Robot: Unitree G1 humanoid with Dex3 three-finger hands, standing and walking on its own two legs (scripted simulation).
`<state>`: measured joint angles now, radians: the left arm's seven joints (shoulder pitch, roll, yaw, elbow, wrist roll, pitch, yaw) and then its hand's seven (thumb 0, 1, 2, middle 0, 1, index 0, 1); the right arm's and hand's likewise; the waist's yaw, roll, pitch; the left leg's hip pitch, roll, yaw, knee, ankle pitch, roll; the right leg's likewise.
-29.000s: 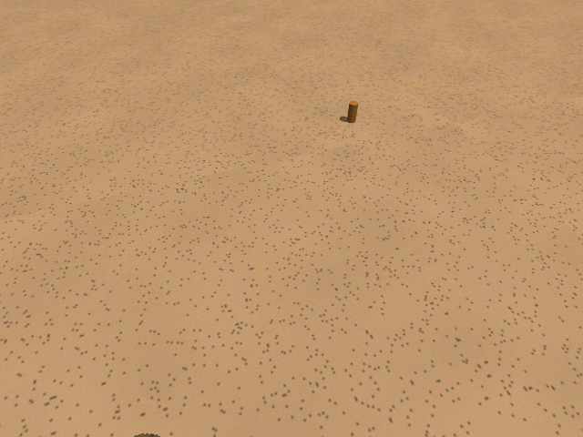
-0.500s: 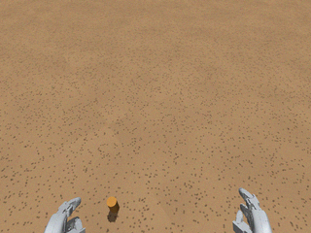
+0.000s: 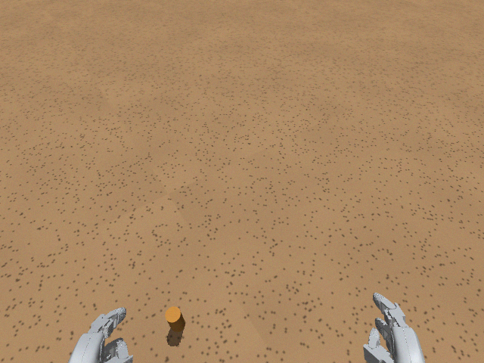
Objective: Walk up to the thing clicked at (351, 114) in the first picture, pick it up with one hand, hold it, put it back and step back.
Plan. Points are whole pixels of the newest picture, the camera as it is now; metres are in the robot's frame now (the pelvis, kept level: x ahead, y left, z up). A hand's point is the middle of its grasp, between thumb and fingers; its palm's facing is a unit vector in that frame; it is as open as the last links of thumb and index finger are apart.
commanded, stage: home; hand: left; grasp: from above
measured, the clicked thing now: (175, 319) +0.40 +0.23 -0.65
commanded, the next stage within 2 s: stand in 0.46 s
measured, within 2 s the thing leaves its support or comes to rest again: neither
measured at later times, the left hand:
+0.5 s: hand (128, 361) +0.16 +0.18 -0.05, palm faces +0.04 -0.98 -0.20, open 7.4 cm
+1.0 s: hand out of the picture +0.05 +0.25 -0.11, palm faces +0.04 -0.95 -0.32, open 7.3 cm
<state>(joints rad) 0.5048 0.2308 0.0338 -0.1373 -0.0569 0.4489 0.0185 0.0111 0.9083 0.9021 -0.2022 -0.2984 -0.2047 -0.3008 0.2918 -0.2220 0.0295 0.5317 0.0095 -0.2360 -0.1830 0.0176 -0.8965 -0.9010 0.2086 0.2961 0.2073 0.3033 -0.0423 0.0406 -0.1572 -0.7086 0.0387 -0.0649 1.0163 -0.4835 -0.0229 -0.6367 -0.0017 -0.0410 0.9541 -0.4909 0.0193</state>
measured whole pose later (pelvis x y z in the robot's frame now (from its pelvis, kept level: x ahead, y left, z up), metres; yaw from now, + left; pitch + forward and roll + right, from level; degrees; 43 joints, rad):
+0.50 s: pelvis +0.00 +0.00 +0.00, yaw +0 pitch +10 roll -3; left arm 0.51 0.23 0.03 -0.15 -0.06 0.45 0.02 0.01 0.91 0.90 -0.20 -0.30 -0.20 -0.30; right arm 0.29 -0.22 0.03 0.53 0.01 -0.23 -0.18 0.02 -0.90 -0.90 0.21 0.30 0.21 0.30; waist -0.04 0.04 -0.16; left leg -0.71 0.04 -0.07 1.02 -0.49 -0.02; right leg -0.64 0.00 -0.04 0.96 -0.50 0.02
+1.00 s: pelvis +0.00 +0.02 +0.05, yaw +0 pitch -3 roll -1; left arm 0.23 0.29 0.05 0.93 0.04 0.04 0.04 0.01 0.91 0.90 -0.20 -0.30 -0.21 -0.30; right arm 0.19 -0.28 -0.04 0.98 -0.04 -0.01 -0.02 0.01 -0.90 -0.90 0.21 0.30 0.21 0.30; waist 0.02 -0.01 0.05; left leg -0.28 0.00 -0.02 0.63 -0.31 0.01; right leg -0.22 -0.05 0.00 0.60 -0.33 0.05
